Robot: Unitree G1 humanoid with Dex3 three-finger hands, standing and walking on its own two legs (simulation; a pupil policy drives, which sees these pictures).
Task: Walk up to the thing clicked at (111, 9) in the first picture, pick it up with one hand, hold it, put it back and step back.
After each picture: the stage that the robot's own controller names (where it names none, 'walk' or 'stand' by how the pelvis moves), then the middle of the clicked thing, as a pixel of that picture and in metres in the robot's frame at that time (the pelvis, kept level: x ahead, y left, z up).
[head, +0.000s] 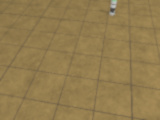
stand; (113, 6) +2.09 -0.41 -0.66
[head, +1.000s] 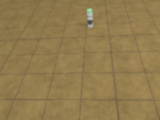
walk; (90, 18) +1.97 +0.06 -0.62
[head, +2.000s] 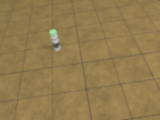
walk; (55, 40) +1.31 +0.40 -0.64
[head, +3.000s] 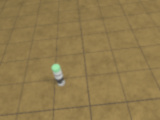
walk; (58, 75) +0.87 +0.32 -0.65
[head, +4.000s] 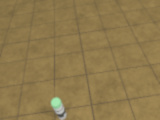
walk; (59, 109) +0.54 +0.27 -0.65
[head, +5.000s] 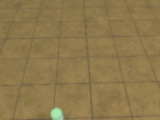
stand; (58, 119) +0.44 +0.21 -0.64
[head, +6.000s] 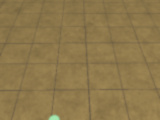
stand; out of the picture +0.41 +0.21 -0.65
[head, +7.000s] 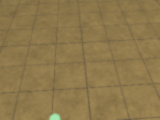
stand; out of the picture +0.43 +0.22 -0.66
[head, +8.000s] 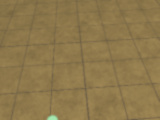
stand; out of the picture +0.42 +0.23 -0.66
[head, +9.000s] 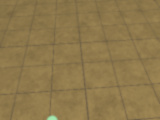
stand; out of the picture +0.42 +0.23 -0.66
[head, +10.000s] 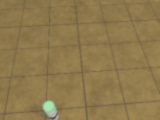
go down; (51, 111) +0.43 +0.23 -0.64
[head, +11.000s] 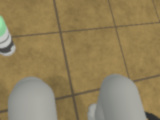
go down; (0, 38) +0.48 +0.29 -0.23
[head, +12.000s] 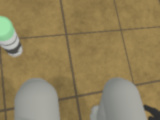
close in; (8, 40) +0.47 +0.29 -0.25
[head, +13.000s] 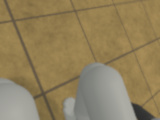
close in; out of the picture +0.45 +0.33 -0.16
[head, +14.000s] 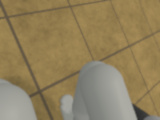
lift; out of the picture +0.43 +0.34 -0.16
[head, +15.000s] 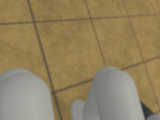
lift; out of the picture +0.31 +0.34 -0.16
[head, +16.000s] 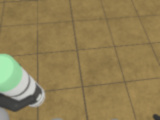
lift; (21, 86) +0.31 +0.19 +0.05
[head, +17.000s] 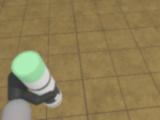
hold; (42, 84) +0.33 +0.15 +0.06
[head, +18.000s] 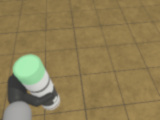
hold; (41, 87) +0.33 +0.15 +0.02
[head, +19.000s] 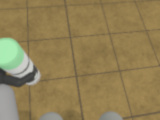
crouch; (21, 66) +0.39 +0.21 -0.03
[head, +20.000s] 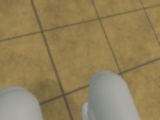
lower; out of the picture +0.47 +0.30 -0.08
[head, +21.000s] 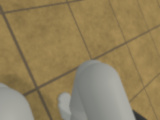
lower; out of the picture +0.44 +0.33 -0.17
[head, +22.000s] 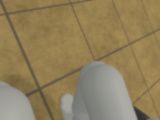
lower; out of the picture +0.42 +0.34 -0.16
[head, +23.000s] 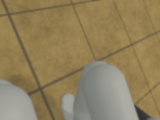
lower; out of the picture +0.42 +0.33 -0.16
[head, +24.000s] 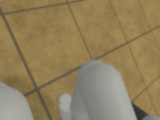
lower; out of the picture +0.43 +0.33 -0.16
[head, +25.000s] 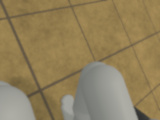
open; out of the picture +0.43 +0.32 -0.17
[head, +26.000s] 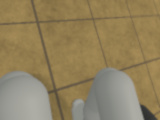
stand; out of the picture +0.44 +0.30 -0.19
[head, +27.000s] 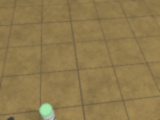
stand; (48, 115) +0.41 +0.21 -0.55
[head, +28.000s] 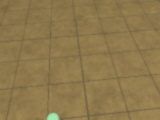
stand; out of the picture +0.41 +0.21 -0.60
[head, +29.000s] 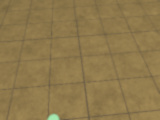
stand; out of the picture +0.40 +0.21 -0.60
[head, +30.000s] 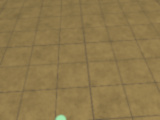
stand; out of the picture +0.44 +0.19 -0.65
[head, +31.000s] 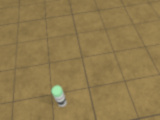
walk; (59, 96) +0.52 +0.22 -0.63
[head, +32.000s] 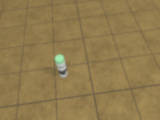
walk; (61, 66) +0.80 +0.23 -0.64
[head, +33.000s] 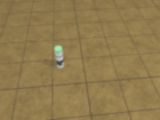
stand; (59, 57) +1.06 +0.24 -0.64
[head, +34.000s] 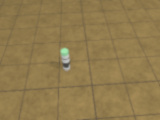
stand; (65, 59) +1.05 +0.21 -0.66
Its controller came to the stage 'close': yes
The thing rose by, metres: 0.67
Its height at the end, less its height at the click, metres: +0.00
